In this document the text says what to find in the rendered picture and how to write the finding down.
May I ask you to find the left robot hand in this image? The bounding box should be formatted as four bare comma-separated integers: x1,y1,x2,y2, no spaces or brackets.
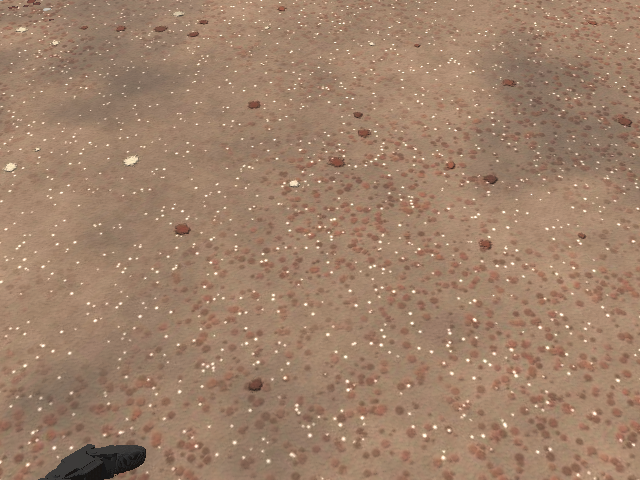
38,444,146,480

